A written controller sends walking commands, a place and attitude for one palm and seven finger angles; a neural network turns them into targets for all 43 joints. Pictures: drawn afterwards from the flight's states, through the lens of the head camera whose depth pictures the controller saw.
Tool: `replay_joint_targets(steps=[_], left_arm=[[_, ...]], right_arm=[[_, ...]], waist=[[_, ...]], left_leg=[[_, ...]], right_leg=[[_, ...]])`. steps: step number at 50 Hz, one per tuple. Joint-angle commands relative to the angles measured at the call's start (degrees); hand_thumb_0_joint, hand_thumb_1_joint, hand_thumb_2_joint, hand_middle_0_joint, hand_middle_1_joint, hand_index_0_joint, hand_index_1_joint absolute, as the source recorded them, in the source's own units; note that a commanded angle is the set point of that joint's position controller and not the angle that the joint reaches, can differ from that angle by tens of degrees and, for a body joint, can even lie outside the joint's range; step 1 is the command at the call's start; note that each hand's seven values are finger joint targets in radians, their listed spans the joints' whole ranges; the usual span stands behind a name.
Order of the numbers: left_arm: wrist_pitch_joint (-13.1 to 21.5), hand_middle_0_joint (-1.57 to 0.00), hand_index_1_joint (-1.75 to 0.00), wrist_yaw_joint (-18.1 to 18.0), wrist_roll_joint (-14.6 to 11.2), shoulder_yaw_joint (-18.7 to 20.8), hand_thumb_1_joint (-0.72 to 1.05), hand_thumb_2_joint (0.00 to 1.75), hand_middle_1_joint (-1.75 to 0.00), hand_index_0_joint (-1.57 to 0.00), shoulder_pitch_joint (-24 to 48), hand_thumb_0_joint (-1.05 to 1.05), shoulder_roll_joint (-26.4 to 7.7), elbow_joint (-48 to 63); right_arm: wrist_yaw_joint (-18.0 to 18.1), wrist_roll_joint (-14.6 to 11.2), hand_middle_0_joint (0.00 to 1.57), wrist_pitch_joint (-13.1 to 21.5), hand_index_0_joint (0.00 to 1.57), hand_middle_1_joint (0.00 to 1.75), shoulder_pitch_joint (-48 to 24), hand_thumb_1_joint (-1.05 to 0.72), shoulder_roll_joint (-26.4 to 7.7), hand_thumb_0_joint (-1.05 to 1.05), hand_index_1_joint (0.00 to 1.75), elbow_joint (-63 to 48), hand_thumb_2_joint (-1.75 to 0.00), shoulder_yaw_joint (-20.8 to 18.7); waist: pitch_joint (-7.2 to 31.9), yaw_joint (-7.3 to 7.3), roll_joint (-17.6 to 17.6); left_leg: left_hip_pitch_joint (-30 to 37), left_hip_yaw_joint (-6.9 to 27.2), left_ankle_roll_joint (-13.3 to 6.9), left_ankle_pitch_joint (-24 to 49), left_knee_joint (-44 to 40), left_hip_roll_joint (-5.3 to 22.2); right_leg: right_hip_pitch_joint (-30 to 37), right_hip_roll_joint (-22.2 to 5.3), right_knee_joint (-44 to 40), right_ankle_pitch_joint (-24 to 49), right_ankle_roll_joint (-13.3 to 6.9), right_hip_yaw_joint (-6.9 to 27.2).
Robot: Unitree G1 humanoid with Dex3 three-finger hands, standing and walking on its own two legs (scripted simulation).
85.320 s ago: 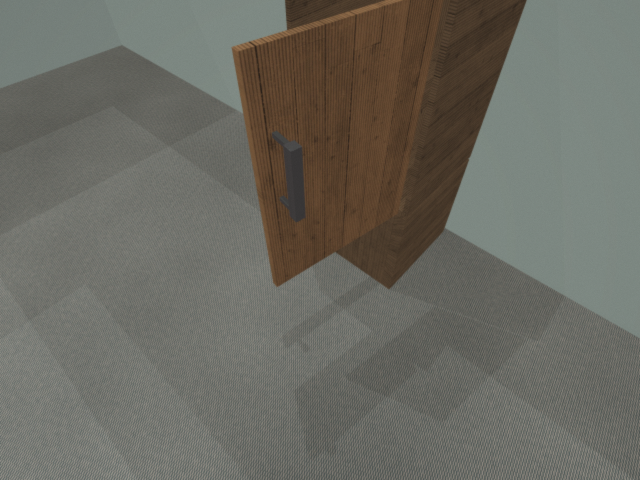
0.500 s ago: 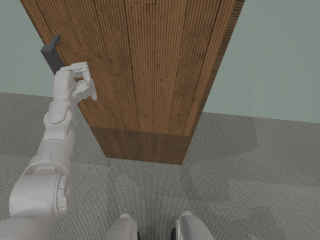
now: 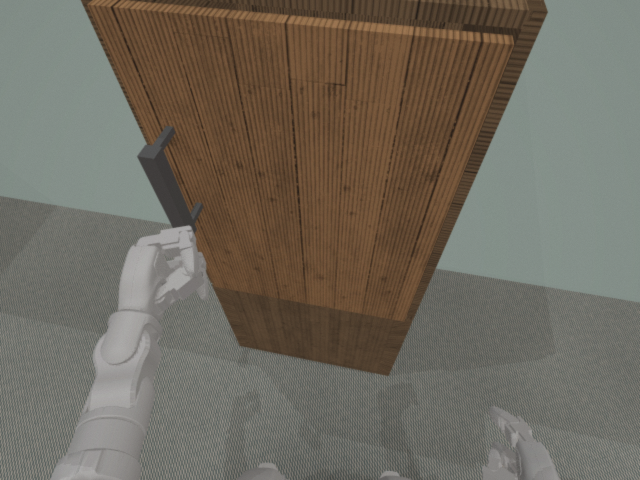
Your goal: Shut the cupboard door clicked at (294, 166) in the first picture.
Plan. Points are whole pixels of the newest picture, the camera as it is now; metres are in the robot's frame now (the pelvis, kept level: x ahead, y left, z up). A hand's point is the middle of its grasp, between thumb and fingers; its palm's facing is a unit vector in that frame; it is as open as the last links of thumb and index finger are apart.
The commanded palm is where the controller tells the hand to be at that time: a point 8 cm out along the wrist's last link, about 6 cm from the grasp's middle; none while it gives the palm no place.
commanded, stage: draw the hand back to the body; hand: left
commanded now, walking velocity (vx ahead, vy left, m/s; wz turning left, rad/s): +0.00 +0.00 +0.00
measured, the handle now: (177, 186) +0.49 +0.23 +0.06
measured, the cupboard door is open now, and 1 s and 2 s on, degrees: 0 0 0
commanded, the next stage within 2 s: step back with the hand held close in 1.64 s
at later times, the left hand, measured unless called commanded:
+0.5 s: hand (140, 292) +0.29 +0.20 +0.12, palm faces +0.01 -1.00 -0.05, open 3.1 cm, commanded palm +0.26 +0.25 +0.13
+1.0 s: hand (29, 317) +0.23 +0.26 +0.17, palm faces +0.38 -0.86 -0.35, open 4.2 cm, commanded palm +0.19 +0.30 +0.19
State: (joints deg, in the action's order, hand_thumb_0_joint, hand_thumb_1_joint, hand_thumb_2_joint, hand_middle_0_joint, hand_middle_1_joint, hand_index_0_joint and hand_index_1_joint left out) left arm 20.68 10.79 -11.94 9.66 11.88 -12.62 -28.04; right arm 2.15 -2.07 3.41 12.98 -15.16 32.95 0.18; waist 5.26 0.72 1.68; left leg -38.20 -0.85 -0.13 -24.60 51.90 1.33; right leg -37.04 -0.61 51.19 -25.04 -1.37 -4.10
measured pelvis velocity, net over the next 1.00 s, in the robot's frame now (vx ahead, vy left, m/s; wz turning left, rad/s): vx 0.01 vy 0.01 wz -0.01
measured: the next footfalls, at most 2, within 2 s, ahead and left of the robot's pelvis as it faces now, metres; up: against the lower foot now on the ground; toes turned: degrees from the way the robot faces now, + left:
none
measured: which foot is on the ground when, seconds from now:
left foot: down 0.00-1.00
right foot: down 0.00-1.00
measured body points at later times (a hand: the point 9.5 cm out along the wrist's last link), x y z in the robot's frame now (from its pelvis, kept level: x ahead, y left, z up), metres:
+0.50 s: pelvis +0.00 +0.00 +0.02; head +0.02 -0.02 +0.47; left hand +0.28 +0.26 +0.12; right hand +0.15 -0.24 -0.08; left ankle +0.01 +0.12 -0.69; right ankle +0.00 -0.10 -0.69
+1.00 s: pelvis +0.01 +0.01 +0.05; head -0.01 -0.01 +0.50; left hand +0.21 +0.30 +0.19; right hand +0.20 -0.20 -0.04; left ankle +0.01 +0.12 -0.69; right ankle +0.00 -0.10 -0.69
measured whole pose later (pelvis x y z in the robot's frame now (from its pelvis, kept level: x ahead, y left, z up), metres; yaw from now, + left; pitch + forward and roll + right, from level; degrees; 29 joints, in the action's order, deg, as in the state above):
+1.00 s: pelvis +0.01 +0.01 +0.05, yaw +0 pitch -4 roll +0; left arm 2.6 -6.3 -3.3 13.1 -18.6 -17.6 11.9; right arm 5.1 -1.0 5.1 11.0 -12.9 35.5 2.8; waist -0.8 -3.1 4.0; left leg -7.9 -2.2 -1.2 -14.6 26.2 -0.2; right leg -7.2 -1.1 25.7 -14.8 0.1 -2.9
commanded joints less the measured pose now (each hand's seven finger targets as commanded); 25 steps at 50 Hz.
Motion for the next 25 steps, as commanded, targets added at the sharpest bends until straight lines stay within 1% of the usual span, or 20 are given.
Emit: replay_joint_targets(steps=[1, 2, 3, 4, 5, 6, 7, 9, 11, 12, 13, 14, 15, 16, 17, 19, 20, 23, 24, 25], left_arm=[[3.63, -1.3, -1.5, 0.23, -0.63, 2.05, 0.9, 0.9, -1.5, -1.3, 21.2, 0.0, -9.08, 13.13], [3.47, -1.3, -1.5, 0.46, -0.49, 1.51, 0.9, 0.9, -1.5, -1.3, 21.33, 0.0, -8.6, 13.02], [3.25, -1.3, -1.5, 0.65, -0.61, 0.74, 0.9, 0.9, -1.5, -1.3, 21.05, 0.0, -7.7, 13.14], [2.99, -1.3, -1.5, 0.76, -0.88, 2.33, 0.9, 0.9, -1.5, -1.3, 18.09, 0.0, -9.3, 14.86], [2.32, -1.3, -1.5, 0.99, -1.29, 2.68, 0.9, 0.9, -1.5, -1.3, 15.27, 0.0, -9.37, 16.16], [1.59, -1.3, -1.5, 1.13, -1.78, 4.31, 0.9, 0.9, -1.5, -1.3, 13.03, 0.0, -10.85, 17.93], [0.68, -1.3, -1.5, 1.33, -1.98, 4.84, 0.9, 0.9, -1.5, -1.3, 11.2, 0.0, -11.57, 18.79], [-1.1, -1.3, -1.5, 1.49, -2.64, 6.43, 0.9, 0.9, -1.5, -1.3, 7.54, 0.0, -12.68, 19.37], [-2.43, -1.3, -1.5, 1.81, -3.52, 6.3, 0.9, 0.9, -1.5, -1.3, 6.18, 0.0, -11.8, 21.7], [-3.04, -1.3, -1.5, 1.96, -3.95, 7.44, 0.9, 0.9, -1.5, -1.3, 4.94, 0.0, -12.7, 22.12], [-3.55, -1.3, -1.5, 2.3, -4.42, 7.16, 0.9, 0.9, -1.5, -1.3, 4.36, 0.0, -12.2, 22.89], [-3.8, -1.3, -1.5, 2.69, -4.82, 7.96, 0.9, 0.9, -1.5, -1.3, 3.6, 0.0, -13.26, 23.84], [-4.11, -1.3, -1.5, 3.04, -5.05, 7.95, 0.9, 0.9, -1.5, -1.3, 3.24, 0.0, -13.17, 24.34], [-4.18, -1.3, -1.5, 3.56, -5.32, 7.1, 0.9, 0.9, -1.5, -1.3, 3.64, 0.0, -12.37, 26.25], [-4.36, -1.3, -1.5, 3.97, -5.65, 7.44, 0.9, 0.9, -1.5, -1.3, 2.67, 0.0, -12.71, 27.49], [-5.03, -1.3, -1.5, 4.73, -5.91, 6.05, 0.9, 0.9, -1.5, -1.3, 1.46, 0.0, -12.11, 29.28], [-5.32, -1.3, -1.5, 4.85, -6.14, 6.03, 0.9, 0.9, -1.5, -1.3, 0.98, 0.0, -11.88, 30.37], [-6.65, -1.3, -1.5, 5.1, -6.62, 6.08, 0.9, 0.9, -1.5, -1.3, -1.69, 0.0, -12.06, 33.92], [-7.33, -1.27, -1.47, 4.82, -6.64, 7.55, 0.9, 0.9, -1.47, -1.27, -3.35, 0.0, -13.78, 33.99], [-7.91, -1.24, -1.44, 4.78, -6.53, 7.7, 0.9, 0.9, -1.44, -1.24, -3.37, 0.0, -13.79, 34.78]], right_arm=[[0.63, 0.13, 0.2, 2.45, 0.2, 0.3, 2.03, -0.9, -6.68, 0.0, 0.3, -5.52, -0.9, -2.54], [0.56, 0.13, 0.2, 2.5, 0.2, 0.3, 1.74, -0.9, -6.65, 0.0, 0.3, -5.67, -0.9, -2.47], [0.47, 0.12, 0.2, 2.57, 0.2, 0.3, 1.61, -0.9, -6.58, 0.0, 0.3, -5.77, -0.9, -2.47], [0.44, 0.13, 0.2, 2.59, 0.2, 0.3, 1.72, -0.9, -6.83, 0.0, 0.3, -6.54, -0.9, -2.59], [0.24, -0.02, 0.2, 2.52, 0.2, 0.3, 1.14, -0.9, -6.61, 0.0, 0.3, -7.29, -0.9, -2.49], [0.18, -0.11, 0.2, 2.39, 0.2, 0.3, 0.86, -0.9, -6.54, 0.0, 0.3, -8.02, -0.9, -2.37], [0.16, -0.25, 0.2, 2.2, 0.2, 0.3, 0.39, -0.9, -6.42, 0.0, 0.3, -8.59, -0.9, -2.06], [0.4, -0.43, 0.2, 1.81, 0.2, 0.3, 0.1, -0.9, -6.45, 0.0, 0.3, -9.27, -0.9, -1.77], [0.49, -0.75, 0.2, 1.9, 0.2, 0.3, -0.99, -0.9, -6.05, 0.0, 0.3, -9.96, -0.9, -1.47], [0.66, -0.8, 0.2, 1.98, 0.2, 0.3, -1.23, -0.9, -6.17, 0.0, 0.3, -10.12, -0.9, -1.41], [0.79, -0.9, 0.2, 2.15, 0.2, 0.3, -1.58, -0.9, -6.07, 0.0, 0.3, -10.24, -0.9, -1.27], [1.07, -0.93, 0.2, 2.31, 0.2, 0.3, -1.65, -0.9, -6.42, 0.0, 0.3, -10.45, -0.9, -1.27], [1.22, -1.12, 0.2, 2.57, 0.2, 0.3, -2.23, -0.9, -6.26, 0.0, 0.3, -10.4, -0.9, -1.12], [1.32, -1.13, 0.2, 3.0, 0.2, 0.3, -2.46, -0.9, -6.17, 0.0, 0.3, -10.45, -0.9, -1.11], [1.49, -1.16, 0.2, 3.41, 0.2, 0.3, -2.48, -0.9, -6.26, 0.0, 0.3, -10.37, -0.9, -1.12], [1.86, -1.38, 0.2, 4.25, 0.2, 0.3, -2.54, -0.9, -6.48, 0.0, 0.3, -10.36, -0.9, -0.99], [2.01, -1.48, 0.2, 4.75, 0.2, 0.3, -2.64, -0.9, -6.39, 0.0, 0.3, -10.32, -0.9, -1.0], [2.42, -1.58, 0.2, 6.22, 0.2, 0.3, -2.92, -0.9, -6.38, 0.0, 0.3, -10.34, -0.9, -0.88], [2.66, -1.5, 0.2, 6.42, 0.2, 0.3, -2.79, -0.9, -6.78, 0.0, 0.3, -10.22, -0.9, -0.94], [2.74, -1.6, 0.2, 6.71, 0.2, 0.3, -3.31, -0.9, -6.61, 0.0, 0.3, -10.26, -0.9, -0.81]], waist=[[17.89, 2.23, -0.29], [17.95, 2.03, 1.2], [18.3, 2.0, 0.72], [20.32, 0.63, 1.25], [21.38, 0.02, 1.7], [22.17, -0.71, 1.29], [21.24, -0.99, 1.1], [18.79, -1.33, -1.39], [16.23, -1.15, -2.12], [15.29, -1.28, -2.38], [14.06, -0.96, -3.31], [13.96, -1.23, -3.58], [12.87, -1.09, -2.74], [12.76, -0.79, -1.6], [13.22, -1.04, -0.75], [11.45, -0.37, -0.03], [11.05, -0.34, -0.45], [10.79, -0.84, 1.07], [10.62, -0.92, -1.09], [10.1, -0.96, -0.59]], left_leg=[[9.78, 0.95, -1.12, 17.04, -4.92, -1.41], [10.3, 1.1, -0.98, 17.45, -4.89, -1.44], [10.93, 1.28, -0.96, 18.09, -4.86, -1.4], [11.68, 1.26, -1.03, 20.25, -4.9, -1.44], [12.8, 1.0, -1.0, 21.41, -5.47, -1.52], [12.96, 0.81, -1.02, 22.17, -6.05, -1.58], [12.38, 0.66, -1.0, 22.01, -6.8, -1.62], [11.43, 0.56, -1.21, 21.3, -8.02, -1.57], [11.55, 0.32, -1.27, 19.0, -9.44, -1.63], [11.3, 0.18, -1.25, 17.82, -9.98, -1.73], [11.34, 0.02, -1.37, 16.76, -10.41, -1.83], [11.26, 0.03, -1.45, 16.36, -10.68, -1.87], [11.4, -0.01, -1.37, 15.36, -11.25, -1.89], [12.55, -0.01, -1.44, 15.17, -11.55, -1.97], [13.37, 0.09, -1.43, 15.37, -11.81, -1.97], [14.39, 0.45, -1.49, 14.94, -12.58, -1.78], [14.92, 0.72, -1.46, 14.29, -13.12, -1.75], [16.9, 1.15, -1.36, 13.68, -14.47, -1.77], [16.68, 1.1, -1.56, 13.65, -14.41, -1.72], [16.85, 1.06, -1.5, 13.41, -14.98, -1.77]], right_leg=[[8.78, 0.68, -5.27, 23.03, 0.47, 3.07], [8.35, 0.66, -5.04, 23.06, 0.31, 2.93], [8.3, 0.73, -4.98, 23.38, 0.25, 2.67], [10.29, 0.86, -4.72, 24.89, 0.01, 2.77], [11.87, 0.74, -5.12, 26.43, 0.07, 2.76], [13.88, 0.72, -5.49, 27.67, 0.15, 2.79], [15.02, 0.74, -5.94, 27.93, 0.15, 2.8], [16.58, 0.86, -7.09, 27.96, 0.26, 2.65], [16.55, 0.87, -8.62, 26.43, 0.55, 2.62], [17.02, 0.83, -9.43, 25.47, 0.62, 2.83], [17.17, 0.8, -10.36, 24.71, 0.79, 3.03], [18.23, 0.73, -10.86, 24.01, 0.79, 3.37], [17.86, 0.64, -11.49, 22.77, 0.79, 3.44], [17.49, 0.7, -11.89, 22.38, 0.8, 3.35], [17.86, 0.8, -12.15, 22.22, 0.69, 3.33], [17.38, 0.88, -13.06, 20.81, 0.64, 2.91], [16.9, 0.99, -13.38, 19.74, 0.71, 2.55], [17.15, 1.04, -14.3, 18.39, 0.63, 1.99], [18.16, 0.93, -14.84, 17.97, 0.75, 2.3], [18.08, 0.78, -15.13, 17.63, 0.82, 2.27]])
